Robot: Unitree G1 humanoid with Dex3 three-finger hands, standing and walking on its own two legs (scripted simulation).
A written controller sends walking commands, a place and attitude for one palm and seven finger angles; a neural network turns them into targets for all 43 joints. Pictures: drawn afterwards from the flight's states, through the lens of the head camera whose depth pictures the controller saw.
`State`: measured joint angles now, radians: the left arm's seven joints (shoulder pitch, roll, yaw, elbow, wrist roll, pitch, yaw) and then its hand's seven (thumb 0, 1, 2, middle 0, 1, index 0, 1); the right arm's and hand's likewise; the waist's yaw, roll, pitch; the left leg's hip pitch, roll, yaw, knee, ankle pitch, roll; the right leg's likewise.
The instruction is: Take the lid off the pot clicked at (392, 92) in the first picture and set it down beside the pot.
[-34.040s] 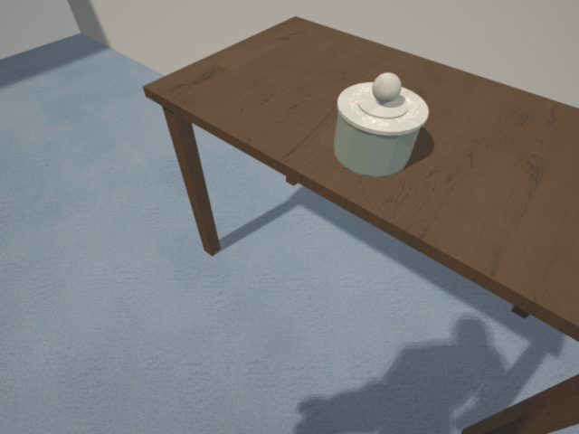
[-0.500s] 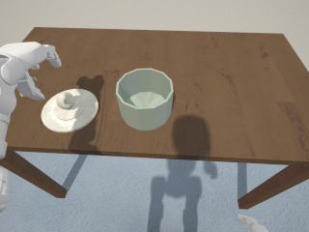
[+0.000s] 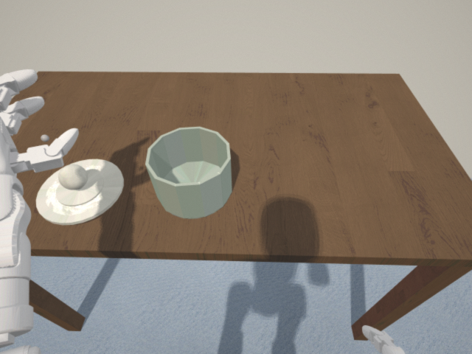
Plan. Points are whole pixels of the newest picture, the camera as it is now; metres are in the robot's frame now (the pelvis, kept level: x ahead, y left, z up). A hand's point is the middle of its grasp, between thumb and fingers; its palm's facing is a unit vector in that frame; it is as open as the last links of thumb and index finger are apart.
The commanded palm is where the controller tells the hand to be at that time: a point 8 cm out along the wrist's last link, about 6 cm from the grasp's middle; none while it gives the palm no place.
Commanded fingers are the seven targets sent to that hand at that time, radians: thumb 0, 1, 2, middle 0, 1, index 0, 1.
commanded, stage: draw the hand back to the body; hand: left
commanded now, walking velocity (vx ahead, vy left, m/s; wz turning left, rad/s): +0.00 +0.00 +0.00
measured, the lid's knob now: (73, 177) +0.43 +0.37 +0.04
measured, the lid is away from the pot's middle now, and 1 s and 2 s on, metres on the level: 0.25 0.25 0.25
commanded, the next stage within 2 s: step back with the hand held close in 1.32 s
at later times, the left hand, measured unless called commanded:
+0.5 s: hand (28, 192) +0.26 +0.26 +0.21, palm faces +0.49 -0.83 -0.26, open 7.9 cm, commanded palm +0.21 +0.30 +0.22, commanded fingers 0.00 0.90 0.90 -0.20 -0.30 -0.20 -0.30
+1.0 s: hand out of the picture +0.17 +0.26 +0.20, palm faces +0.43 -0.85 -0.31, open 7.4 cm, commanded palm +0.11 +0.30 +0.20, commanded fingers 0.00 0.90 0.90 -0.20 -0.30 -0.20 -0.30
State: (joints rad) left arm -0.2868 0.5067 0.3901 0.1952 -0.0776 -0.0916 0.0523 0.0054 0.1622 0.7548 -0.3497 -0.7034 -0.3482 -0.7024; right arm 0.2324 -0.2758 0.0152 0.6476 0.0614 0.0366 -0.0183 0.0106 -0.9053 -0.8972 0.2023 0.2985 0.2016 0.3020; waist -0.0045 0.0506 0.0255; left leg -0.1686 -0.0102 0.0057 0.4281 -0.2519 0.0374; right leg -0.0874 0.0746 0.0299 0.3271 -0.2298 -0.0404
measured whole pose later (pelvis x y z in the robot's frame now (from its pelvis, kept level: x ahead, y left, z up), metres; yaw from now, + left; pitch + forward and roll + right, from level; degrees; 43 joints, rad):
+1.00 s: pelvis -0.03 +0.01 +0.00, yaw +1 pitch -5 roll -2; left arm 0.35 0.38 0.34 -0.43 -0.12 -0.15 0.09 0.02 0.89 0.90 -0.21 -0.31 -0.21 -0.30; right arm 0.16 -0.23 0.03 0.67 0.03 -0.04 -0.04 0.01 -0.90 -0.90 0.20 0.30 0.20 0.30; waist 0.05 0.05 0.02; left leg -0.13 -0.02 0.00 0.42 -0.21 0.05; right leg -0.04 0.06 0.01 0.31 -0.19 -0.02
